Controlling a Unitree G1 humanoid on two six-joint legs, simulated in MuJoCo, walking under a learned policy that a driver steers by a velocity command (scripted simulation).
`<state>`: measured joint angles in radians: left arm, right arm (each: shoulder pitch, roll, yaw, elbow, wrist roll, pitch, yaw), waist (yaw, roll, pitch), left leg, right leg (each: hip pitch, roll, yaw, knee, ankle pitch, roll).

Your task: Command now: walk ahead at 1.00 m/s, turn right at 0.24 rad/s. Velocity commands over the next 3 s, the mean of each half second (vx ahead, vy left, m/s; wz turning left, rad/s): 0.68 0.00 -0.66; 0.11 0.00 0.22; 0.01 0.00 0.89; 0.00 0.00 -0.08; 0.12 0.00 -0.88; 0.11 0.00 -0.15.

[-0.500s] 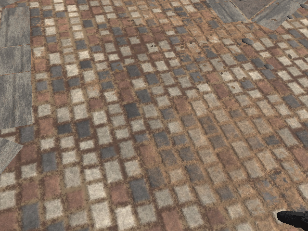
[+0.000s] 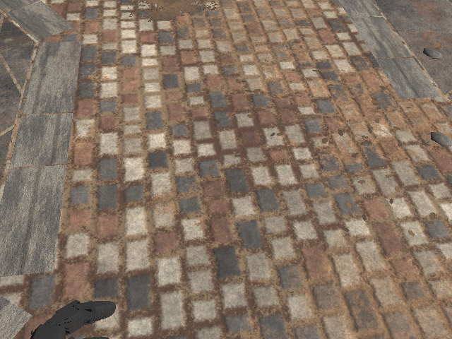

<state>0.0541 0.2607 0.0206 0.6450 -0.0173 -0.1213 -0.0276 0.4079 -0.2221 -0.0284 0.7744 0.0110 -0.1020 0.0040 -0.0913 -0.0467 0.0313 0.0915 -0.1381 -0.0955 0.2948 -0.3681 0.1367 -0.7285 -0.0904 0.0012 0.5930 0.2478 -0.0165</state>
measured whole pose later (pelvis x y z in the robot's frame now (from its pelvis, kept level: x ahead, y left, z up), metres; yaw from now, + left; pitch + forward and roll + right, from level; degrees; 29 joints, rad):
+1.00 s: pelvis +0.55 -0.10 +0.01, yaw -14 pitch +1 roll +0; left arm 0.12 0.27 0.04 0.68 0.04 0.01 0.03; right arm 0.28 -0.34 -0.10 0.66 0.03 0.04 -0.03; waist -0.05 0.02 0.04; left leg -0.53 -0.16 -0.18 0.85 -0.39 -0.03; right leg -0.25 0.04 0.07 0.45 -0.21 -0.02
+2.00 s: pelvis +0.61 -0.04 +0.01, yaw +7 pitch +2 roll +2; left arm 0.26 0.30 0.08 0.66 -0.03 0.03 0.04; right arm 0.10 -0.29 -0.07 0.64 0.00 0.01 -0.02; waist 0.04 0.00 0.04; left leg -0.40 -0.10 -0.08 0.83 -0.47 -0.04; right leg -0.34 0.03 0.18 0.50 -0.20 0.01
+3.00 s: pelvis +0.73 -0.14 +0.01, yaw -21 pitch +1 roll -1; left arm 0.15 0.24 0.04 0.69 0.01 -0.03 0.03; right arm 0.23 -0.29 -0.07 0.76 0.03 0.05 -0.01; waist -0.01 0.02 0.02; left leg -0.56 0.10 -0.01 1.02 -0.28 -0.09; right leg -0.17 0.00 -0.20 0.34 -0.20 -0.07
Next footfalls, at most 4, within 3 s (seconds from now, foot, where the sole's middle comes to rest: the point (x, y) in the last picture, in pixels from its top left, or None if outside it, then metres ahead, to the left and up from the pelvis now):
0.12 right None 0.36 -0.11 -0.77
0.52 left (224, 271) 0.71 -0.07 -0.77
0.90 right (277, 307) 0.58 -0.22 -0.77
1.34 left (184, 297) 0.63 0.06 -0.77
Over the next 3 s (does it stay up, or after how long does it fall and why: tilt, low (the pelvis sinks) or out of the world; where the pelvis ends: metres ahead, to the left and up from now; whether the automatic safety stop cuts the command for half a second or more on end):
stays up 0.73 -0.14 0.01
